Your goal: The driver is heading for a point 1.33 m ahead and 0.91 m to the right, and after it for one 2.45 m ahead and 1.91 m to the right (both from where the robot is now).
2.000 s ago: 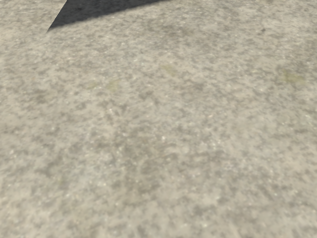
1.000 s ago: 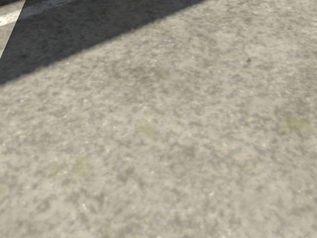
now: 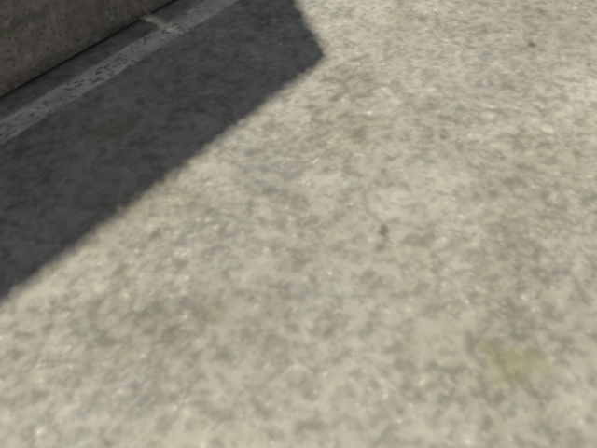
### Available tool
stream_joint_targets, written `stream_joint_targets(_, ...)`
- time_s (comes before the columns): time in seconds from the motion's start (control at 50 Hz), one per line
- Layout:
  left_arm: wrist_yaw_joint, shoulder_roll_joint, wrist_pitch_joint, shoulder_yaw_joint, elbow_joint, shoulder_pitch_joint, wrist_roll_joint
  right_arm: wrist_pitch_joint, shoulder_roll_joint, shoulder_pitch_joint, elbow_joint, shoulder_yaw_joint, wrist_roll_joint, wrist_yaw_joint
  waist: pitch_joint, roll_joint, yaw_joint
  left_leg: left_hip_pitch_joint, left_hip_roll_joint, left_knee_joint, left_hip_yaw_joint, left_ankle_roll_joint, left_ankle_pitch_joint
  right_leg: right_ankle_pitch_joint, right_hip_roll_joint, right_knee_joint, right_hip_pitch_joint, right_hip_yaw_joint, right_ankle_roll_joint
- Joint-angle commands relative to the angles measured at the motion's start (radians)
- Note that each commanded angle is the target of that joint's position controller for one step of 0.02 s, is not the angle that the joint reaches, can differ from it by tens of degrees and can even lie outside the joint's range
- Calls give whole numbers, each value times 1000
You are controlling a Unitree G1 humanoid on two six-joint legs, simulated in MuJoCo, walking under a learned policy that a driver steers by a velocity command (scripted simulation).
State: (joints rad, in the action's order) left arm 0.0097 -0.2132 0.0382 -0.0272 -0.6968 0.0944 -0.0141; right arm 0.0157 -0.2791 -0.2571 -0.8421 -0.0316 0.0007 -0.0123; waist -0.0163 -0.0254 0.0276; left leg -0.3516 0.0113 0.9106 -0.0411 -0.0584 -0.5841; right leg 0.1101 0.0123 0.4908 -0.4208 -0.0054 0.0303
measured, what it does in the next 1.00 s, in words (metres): steps on the spot, turning right: left foot, then right foot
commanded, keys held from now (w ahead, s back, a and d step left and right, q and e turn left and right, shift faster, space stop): e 1.00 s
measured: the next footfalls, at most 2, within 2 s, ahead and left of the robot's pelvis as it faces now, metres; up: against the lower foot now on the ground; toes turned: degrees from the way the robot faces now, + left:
left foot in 0.22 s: +0.08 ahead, +0.13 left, +0.00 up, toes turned -7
right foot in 0.66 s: +0.01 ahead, -0.12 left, +0.00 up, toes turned -23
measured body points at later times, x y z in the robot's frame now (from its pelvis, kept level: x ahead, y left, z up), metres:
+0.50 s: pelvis +0.01 +0.03 +0.01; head +0.05 +0.04 +0.46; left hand +0.21 +0.27 -0.10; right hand +0.07 -0.27 -0.09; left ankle +0.04 +0.14 -0.73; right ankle -0.01 -0.11 -0.67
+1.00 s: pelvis +0.00 -0.02 +0.01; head +0.02 -0.05 +0.46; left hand +0.29 +0.14 -0.07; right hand -0.01 -0.34 -0.10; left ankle +0.11 +0.11 -0.69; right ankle -0.03 -0.10 -0.73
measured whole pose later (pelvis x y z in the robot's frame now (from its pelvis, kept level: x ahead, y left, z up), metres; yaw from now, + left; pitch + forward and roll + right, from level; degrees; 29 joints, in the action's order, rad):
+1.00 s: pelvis +0.00 -0.02 +0.01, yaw -32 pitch +3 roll +2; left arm -0.03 -0.30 -0.03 -0.07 -0.63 0.17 0.01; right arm 0.00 -0.30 -0.12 -0.73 -0.08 0.00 -0.03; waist -0.03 -0.02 -0.01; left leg -0.49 0.00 0.82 -0.09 -0.09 -0.34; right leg 0.20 0.09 0.48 -0.31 0.14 0.06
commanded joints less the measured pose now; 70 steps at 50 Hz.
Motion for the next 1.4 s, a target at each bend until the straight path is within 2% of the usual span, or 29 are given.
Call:
stream_joint_targets(0.02, -6, -215, -21, -65, 52, -27, -1, -32, -91, -59, 44, -30, 3, -26, 101, 180, 10, -60, 21, -16, 11, -24, 65, -159, -229, -194, 124, 299, 198)
stream_joint_targets(0.14, -35, -210, -41, -80, 43, 2, 16, -27, -73, -2, 61, -33, 3, -36, 126, 181, -15, 14, -13, -164, 8, 14, 218, 42, -198, -212, 81, 321, 195)
stream_joint_targets(0.2, -47, -206, -58, -82, 43, -9, 33, -15, -73, -40, 54, -38, 6, -23, 121, 169, 25, 148, -36, -387, 37, 52, 354, 109, -157, -168, 20, 330, 142)
stream_joint_targets(0.22, -50, -184, -63, -76, 40, 9, 37, -13, -108, -75, 52, -49, 13, -23, 118, 129, 38, 237, 18, -472, 6, 83, 365, 180, -115, -108, -54, 307, 92)
stream_joint_targets(0.24, -47, -115, -62, -59, 59, 6, 32, -18, -199, -112, 57, -72, 36, -29, 106, -83, 37, 315, 238, -587, -220, 169, 304, 331, -10, 127, -216, 187, 18)
stream_joint_targets(0.26, -45, -140, -51, -71, 90, -2, 30, -19, -244, -31, 81, -85, 63, -21, 56, -294, 17, 163, 427, -680, -441, 305, 407, 477, 85, 354, -281, 71, -21)
stream_joint_targets(0.28, -44, -217, -49, -98, 63, 30, 24, -6, -186, 43, 123, -67, 68, -25, 52, -193, -4, 131, 398, -673, -387, 325, 475, 445, 42, 532, -236, 148, -34)
stream_joint_targets(0.3, -43, -230, -58, -110, 29, 91, 32, 3, -146, 119, 137, -57, 52, -29, 52, -142, -50, 136, 336, -641, -279, 274, 531, 381, 47, 610, -238, 146, -42)
stream_joint_targets(0.34, -54, -207, -83, -110, -9, 151, 21, 10, -111, 170, 153, -48, 15, -31, 47, -107, -60, 184, 279, -606, -150, 229, 619, 292, 32, 715, -264, 130, -81)
stream_joint_targets(0.36, -53, -191, -90, -107, -4, 146, 23, 7, -104, 159, 150, -44, 14, -35, 43, -98, -54, 180, 261, -603, -98, 231, 659, 269, 27, 732, -252, 111, -97)
stream_joint_targets(0.5, -16, -122, -92, -65, 107, 12, 32, -24, -175, 76, 126, -75, 11, -47, 66, -150, 31, 286, 299, -592, 15, 265, 688, 270, -46, 379, -139, -5, -123)
stream_joint_targets(0.62, 11, -152, -105, -85, 108, 93, 34, -20, -199, 114, 114, -93, -31, -22, 79, -144, -28, 232, 315, -462, 82, 197, 705, 114, -6, 4, 118, -91, -15)
stream_joint_targets(0.64, 3, -181, -105, -99, 92, 137, 32, -17, -166, 63, 89, -86, -28, -17, 98, -81, -37, 160, 278, -369, 134, 135, 620, -5, 9, -90, 250, -62, 20)
stream_joint_targets(0.66, -14, -282, -101, -129, 92, 190, 32, -14, -113, 50, 99, -71, 7, -10, 128, 138, -38, -63, 183, -112, 222, 41, 352, -336, -156, -118, 455, 182, 89)
stream_joint_targets(0.68, -19, -367, -89, -137, 122, 186, 10, -9, -71, 110, 169, -51, 39, -11, 133, 352, -42, -342, 37, 134, 181, -34, -110, -598, -398, -99, 503, 511, 302)
stream_joint_targets(0.7, -9, -316, -63, -124, 117, 208, -10, -6, -124, 184, 179, -68, 20, -17, 202, 220, -112, -349, 33, 290, 20, -31, -113, -502, -406, -130, 455, 505, 368)
stream_joint_targets(0.72, -9, -290, -46, -112, 113, 158, -7, -9, -140, 194, 181, -75, -3, -19, 149, 183, -79, -362, 47, 319, -7, -14, -26, -407, -343, -141, 412, 409, 313)
stream_joint_targets(0.74, -16, -267, -39, -106, 117, 92, 11, -14, -139, 172, 161, -80, -2, -28, 115, 138, -46, -364, 59, 287, -20, -7, 68, -312, -278, -142, 369, 342, 248)
stream_joint_targets(0.78, -27, -229, -44, -88, 129, 29, 29, -19, -150, 142, 150, -88, 16, -38, 101, 140, -13, -310, 46, 263, -21, -15, 180, -311, -224, -146, 292, 296, 207)
stream_joint_targets(0.96, -43, -265, -59, -96, 133, 58, 21, -6, -101, 166, 182, -70, 3, -22, 89, 168, -40, -183, -16, -89, -46, -34, 248, -61, -180, -144, 238, 395, 211)
stream_joint_targets(1.1, -34, -261, -77, -94, 151, 14, 39, 26, -108, 107, 191, -78, -10, 6, 114, 178, -7, 26, -55, -422, -40, 13, 297, -186, -136, -49, 239, 524, 171)
stream_joint_targets(1.12, -39, -249, -81, -91, 156, 6, 46, 29, -119, 74, 182, -84, -6, 7, 120, 164, 13, 123, -32, -539, -37, 30, 423, -135, -101, -15, 197, 505, 131)
stream_joint_targets(1.14, -41, -207, -81, -79, 159, 41, 39, 26, -177, 45, 184, -98, 9, 2, 155, 59, -2, 259, 125, -566, -152, 87, 515, 69, -40, 104, 92, 434, 73)
stream_joint_targets(1.16, -39, -180, -73, -75, 176, 85, 42, 12, -262, 76, 186, -113, 30, -2, 110, -237, -66, 306, 319, -587, -386, 241, 743, 438, 139, 287, -129, 215, 5)
stream_joint_targets(1.18, -38, -268, -63, -102, 161, 87, 25, 15, -204, 84, 206, -102, 43, -2, 111, -223, -32, 258, 420, -600, -474, 352, 792, 552, 97, 542, -176, 181, -47)
stream_joint_targets(1.2, -35, -307, -64, -121, 140, 105, 31, 16, -154, 126, 224, -85, 36, -9, 97, -142, -50, 226, 382, -588, -381, 337, 768, 485, 61, 663, -174, 180, -67)
stream_joint_targets(1.26, -35, -236, -94, -111, 105, 127, 37, 6, -111, 182, 238, -67, 6, -23, 47, -99, -54, 209, 247, -574, -164, 254, 700, 332, 40, 759, -203, 134, -117)
stream_joint_targets(1.34, -29, -170, -90, -81, 150, 40, 36, -13, -141, 105, 218, -74, 15, -30, 68, -143, 6, 286, 237, -575, -99, 284, 738, 319, 13, 558, -176, 68, -138)
stream_joint_targets(1.4, -20, -148, -85, -63, 157, 34, 24, -20, -178, 122, 216, -84, 3, -17, 96, -164, 10, 258, 254, -560, -72, 291, 771, 348, -10, 360, -31, 24, -121)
